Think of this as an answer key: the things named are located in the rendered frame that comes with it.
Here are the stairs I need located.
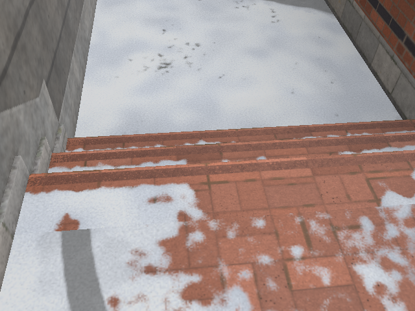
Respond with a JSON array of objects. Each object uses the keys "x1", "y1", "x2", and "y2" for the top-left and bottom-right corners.
[{"x1": 48, "y1": 119, "x2": 415, "y2": 173}]

